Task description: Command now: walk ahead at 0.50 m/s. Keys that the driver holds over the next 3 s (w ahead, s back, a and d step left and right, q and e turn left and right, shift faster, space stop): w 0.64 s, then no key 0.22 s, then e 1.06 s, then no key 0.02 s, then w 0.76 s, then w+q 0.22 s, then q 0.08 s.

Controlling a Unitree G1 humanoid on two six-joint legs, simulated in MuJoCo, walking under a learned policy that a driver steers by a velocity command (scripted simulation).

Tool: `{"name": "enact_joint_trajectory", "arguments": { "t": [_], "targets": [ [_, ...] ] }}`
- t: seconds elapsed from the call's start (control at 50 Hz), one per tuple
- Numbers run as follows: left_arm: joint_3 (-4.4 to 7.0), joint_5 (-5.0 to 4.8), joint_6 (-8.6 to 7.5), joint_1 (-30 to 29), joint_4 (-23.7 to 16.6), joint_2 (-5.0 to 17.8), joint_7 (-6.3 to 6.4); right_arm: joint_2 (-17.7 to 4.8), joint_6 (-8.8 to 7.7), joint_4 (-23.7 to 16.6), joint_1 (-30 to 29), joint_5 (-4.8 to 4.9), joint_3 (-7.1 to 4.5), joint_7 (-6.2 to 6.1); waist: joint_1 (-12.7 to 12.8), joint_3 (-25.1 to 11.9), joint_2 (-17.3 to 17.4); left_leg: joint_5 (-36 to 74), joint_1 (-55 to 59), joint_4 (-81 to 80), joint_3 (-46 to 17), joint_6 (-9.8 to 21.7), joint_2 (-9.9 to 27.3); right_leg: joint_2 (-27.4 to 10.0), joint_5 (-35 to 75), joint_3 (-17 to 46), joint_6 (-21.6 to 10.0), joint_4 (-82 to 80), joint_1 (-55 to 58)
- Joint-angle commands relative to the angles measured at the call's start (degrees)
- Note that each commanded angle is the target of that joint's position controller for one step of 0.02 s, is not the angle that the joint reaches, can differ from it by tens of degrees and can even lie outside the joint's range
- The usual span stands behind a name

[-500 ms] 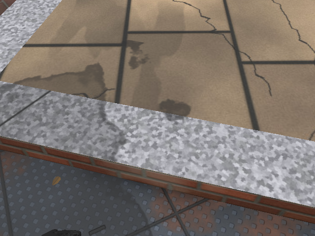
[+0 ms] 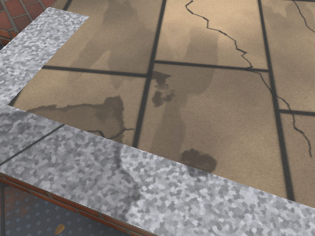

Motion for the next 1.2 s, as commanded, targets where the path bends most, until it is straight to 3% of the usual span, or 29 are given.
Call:
{"name": "enact_joint_trajectory", "arguments": {
  "t": [0.02, 0.04, 0.06, 0.08, 0.1, 0.14, 0.16, 0.24, 0.28, 0.32, 0.42, 0.48, 0.5, 0.52, 0.54, 0.58, 0.62, 0.64, 0.66, 0.68, 0.72, 0.74, 0.78, 0.84, 0.92, 0.98, 1.04, 1.14, 1.2],
  "targets": [
    [1.49, 0.01, -0.04, -1.7, -2.0, 9.2, 0.51, -6.1, -1.8, 0.7, 10.6, -0.38, -1.92, -1.21, -7.7, -5.9, -5.2, -1.6, 14.4, -6.2, 2.2, 3.6, -4.7, -14.6, 58.7, 4.0, -4.5, 17.5, -0.7],
    [1.12, -0.42, -0.04, -2.0, -2.7, 8.4, 0.52, -8.0, -2.22, 3.6, 20.5, -1.38, -2.74, -1.98, -11.3, -11.2, -4.6, 1.5, 28.5, -6.6, -1.6, 5.4, -0.4, -12.5, 48.1, 2.5, -3.5, 29.6, -9.1],
    [-0.35, -2.44, -0.25, 2.6, -4.9, 2.9, -0.05, -15.3, -2.16, 4.5, 27.7, -2.75, -4.63, -2.58, -10.4, -19.4, 7.8, 5.8, 47.6, -6.6, -24.5, 12.2, 17.3, -5.2, 18.8, -1.4, -0.6, 51.2, -29.3],
    [0.96, -1.58, 0.33, 4.5, -3.2, 6.4, 0.26, -15.5, -1.0, 5.1, 27.0, -0.51, -5.25, -1.78, -9.5, -22.5, 8.7, 7.3, 48.2, -12.2, -37.7, 15.8, 21.7, 0.0, -11.7, 3.5, -0.9, 62.8, -37.4],
    [1.66, -0.11, 0.79, 0.9, -3.5, 7.7, 0.22, -12.8, -0.66, 3.9, 20.5, 0.81, -4.64, -1.39, -6.9, -14.3, 2.9, -3.8, 40.0, -13.8, -30.6, 14.2, 18.6, -4.1, -7.7, 7.3, -1.7, 65.8, -40.8],
    [1.61, 0.29, 0.58, -4.7, -4.8, 6.0, -0.61, -6.0, -0.89, 2.6, 12.8, 0.78, -2.74, -1.31, -4.2, -3.2, 0.8, -10.5, 25.0, -20.8, -21.2, 10.3, 13.5, -8.1, -0.2, 6.5, -1.6, 60.1, -40.3],
    [1.53, 1.05, 1.3, -5.4, -5.2, 5.2, -0.96, -4.0, -1.1, 3.8, 13.4, 0.77, -2.06, -1.5, -3.1, -1.6, 1.4, -7.6, 21.7, -22.1, -18.2, 8.2, 10.6, -8.8, 1.8, 5.9, -1.2, 60.7, -39.1],
    [1.41, 1.37, 2.96, -4.6, -5.2, 3.0, -1.75, -5.1, -2.64, 6.9, 18.9, 0.94, -2.23, -1.46, -1.4, -2.6, 0.4, 3.3, 20.6, -22.2, -12.6, 9.7, 9.6, -9.3, 4.8, 4.1, 0.8, 66.3, -42.9],
    [1.28, 1.17, 3.91, -8.2, -6.0, 1.4, -1.17, -5.0, -2.72, 9.0, 24.9, 0.47, -2.3, -1.62, -3.4, -2.5, 3.9, 1.1, 23.4, -22.0, -13.5, 11.9, 9.9, -8.3, 2.0, 0.6, 1.7, 79.6, -51.7],
    [0.86, 0.87, 4.48, -15.5, -10.1, 0.7, -0.36, -4.4, -2.64, 10.1, 28.0, 0.34, -1.81, -1.56, -4.4, 0.1, 1.8, -11.1, 25.8, -22.1, -15.8, 12.7, 11.2, -9.5, -1.9, 1.8, 1.3, 91.9, -67.0],
    [-2.86, 0.32, 3.63, -32.1, -21.8, -4.0, 1.28, -3.6, -3.56, 13.3, 34.1, -0.72, 0.03, -1.73, -5.4, 5.5, -1.3, -20.1, 28.7, -22.0, -17.5, 9.6, 14.1, -8.7, -12.0, 3.5, -2.8, 109.9, -95.0],
    [-5.05, 0.23, 4.01, -37.7, -28.5, -4.9, 0.63, -3.1, -3.17, 15.1, 33.9, 0.71, 1.15, -2.88, -4.8, 5.4, 0.4, -13.2, 20.5, -28.5, -11.7, 7.4, 9.1, -9.3, -10.6, -2.8, -2.9, 93.8, -85.7],
    [-5.26, 0.62, 4.62, -35.0, -28.3, -4.0, -0.07, -3.2, -2.48, 14.8, 34.0, 1.92, 1.24, -3.81, -3.8, 3.4, -1.4, -0.2, 18.9, -32.4, -8.7, 8.2, 8.3, -10.0, -7.1, -4.5, -3.2, 83.2, -74.8],
    [-5.68, 0.44, 5.06, -33.3, -28.9, -4.4, -0.29, -4.1, -2.11, 14.4, 32.9, 1.77, 0.95, -4.09, -3.5, 2.1, 0.8, 8.7, 18.5, -34.5, -6.5, 8.6, 8.8, -10.5, -5.0, -4.1, -3.6, 75.0, -65.8],
    [-5.78, -0.54, 5.24, -30.6, -27.5, -5.1, -0.51, -3.9, -1.93, 12.7, 30.9, 2.55, 1.24, -4.1, -2.5, -0.9, -0.5, 24.8, 19.3, -33.4, -2.6, 8.1, 8.6, -8.7, -4.7, -5.9, -4.8, 67.9, -55.1],
    [-4.22, -1.54, 5.02, -21.3, -23.7, -1.4, -0.39, -9.4, -1.92, 10.8, 30.2, 3.0, 0.2, -3.52, 1.6, -9.4, 4.3, 70.4, 26.1, -19.6, 0.4, 7.7, 9.9, -2.1, -5.4, -10.1, -5.8, 59.8, -39.1],
    [-1.52, -1.02, 3.75, -6.3, -19.9, 3.3, -0.17, -13.4, -1.86, 9.8, 28.0, 2.55, -2.03, -2.35, 9.6, -20.2, 11.1, 82.3, 32.5, 6.1, 0.1, 5.0, 11.0, -0.2, -6.3, -2.5, -8.2, 47.6, -23.7],
    [0.75, 0.82, 3.14, 0.9, -16.9, 9.3, -0.03, -9.2, -2.6, 7.5, 30.0, 3.52, -1.69, -1.57, 9.4, -25.5, 2.2, 56.5, 19.3, 26.8, -1.3, 3.0, 5.7, -11.1, -17.0, 21.3, -12.4, 37.3, -11.4],
    [2.94, 0.01, 4.19, 2.8, -13.8, 16.0, 0.65, -3.5, -3.07, 4.6, 29.0, 2.28, -2.04, 0.77, 6.8, -24.8, -16.6, -10.0, 0.7, 52.2, -4.8, -0.9, -10.2, -23.5, -0.2, 55.7, -16.7, 10.9, -5.3],
    [3.17, -0.52, 4.09, -4.6, -14.4, 14.5, 0.68, -1.9, -3.11, 3.5, 30.0, 0.59, -2.3, 1.14, 1.0, -21.9, -9.5, -9.8, -6.0, 64.1, -16.2, 0.3, -8.0, -25.3, 4.6, 60.0, -15.2, 8.9, -9.4],
    [1.47, -0.25, 2.43, -12.9, -11.8, 4.5, -0.31, -0.4, -2.01, -0.6, 24.3, -0.32, -2.2, -0.51, -4.8, -4.9, 1.2, -8.2, -9.9, 67.2, -8.5, 1.5, -3.0, -22.8, 10.0, 39.5, -12.5, 13.9, -28.0],
    [0.45, 0.48, 1.77, -12.3, -9.8, -0.2, -0.44, 1.1, -0.98, -2.0, 22.3, -0.53, -1.82, -1.6, -6.1, -2.0, 2.9, -9.4, -10.6, 65.4, -9.8, 2.3, -2.0, -20.3, 13.2, 30.6, -10.6, 15.8, -33.2],
    [-0.14, 0.82, -0.18, -11.5, -7.4, -2.6, -1.19, 2.2, 1.04, -3.4, 24.1, 0.2, -1.34, -2.84, -8.4, -2.0, -3.0, -11.5, -10.9, 66.8, -11.2, 3.5, -3.0, -18.0, 22.9, 21.1, -8.8, 13.6, -35.3],
    [1.14, 0.22, -0.88, -10.7, -7.0, 2.2, -0.75, 0.0, 1.58, -5.5, 21.4, -0.24, -1.46, -3.44, -10.2, -1.8, -2.5, -8.0, -10.1, 46.6, -10.9, 1.6, -2.7, -13.7, 33.0, 9.2, -5.6, 8.1, -32.6],
    [0.74, -1.37, -0.94, -5.5, -8.2, 4.0, 0.99, 0.1, 1.18, -5.8, 16.1, 0.42, -1.22, -2.12, -6.4, -8.0, -6.9, 0.3, -4.6, 25.3, -0.8, -1.8, -2.4, -10.1, 62.0, 3.1, -4.3, 7.1, -18.1],
    [1.87, -1.31, 0.08, 0.4, -8.9, 6.7, 1.84, 0.7, 1.78, -7.3, 9.4, 0.48, -0.88, -1.8, -2.0, -8.6, -6.8, 3.1, -7.3, 18.0, 0.0, -2.9, -3.4, -10.8, 62.9, 5.5, -1.7, 9.0, -6.4],
    [2.03, -0.56, 1.51, 3.6, -10.3, 6.2, 2.4, -0.3, 2.4, -8.8, 6.1, 0.2, -1.13, -2.35, -0.6, -6.8, -8.3, -0.4, -10.5, 16.0, -1.0, -4.0, -3.8, -12.6, 62.5, 8.7, -2.9, 11.0, -1.4],
    [3.25, 0.42, 2.8, 2.5, -13.3, 7.8, 2.44, -2.7, 2.0, -10.1, 4.5, 1.15, -1.43, -3.49, -0.9, -4.2, -8.2, -9.9, -6.7, 10.7, -3.8, -3.8, -3.3, -15.4, 62.7, 15.8, -8.4, 15.0, -2.0],
    [4.14, -0.52, 3.3, -2.5, -15.9, 9.7, 2.02, -3.6, 1.41, -8.9, 10.6, 1.63, -1.81, -4.32, -4.1, -4.5, -6.7, -9.4, 6.5, -1.5, -3.5, -2.1, -5.0, -12.3, 60.7, 17.1, -6.3, 20.4, -7.5]
  ]
}}
Next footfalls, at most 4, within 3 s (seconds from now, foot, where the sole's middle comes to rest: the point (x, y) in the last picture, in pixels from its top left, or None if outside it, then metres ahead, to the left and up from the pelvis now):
0.04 left None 0.19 0.09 -0.77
0.62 right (198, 205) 0.54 -0.09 -0.63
1.24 left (171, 162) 0.72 0.02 -0.63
1.68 right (218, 194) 0.58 -0.17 -0.63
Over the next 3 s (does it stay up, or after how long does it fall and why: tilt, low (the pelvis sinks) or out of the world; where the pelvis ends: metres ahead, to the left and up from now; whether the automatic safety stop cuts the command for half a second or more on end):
stays up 0.90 -0.35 0.15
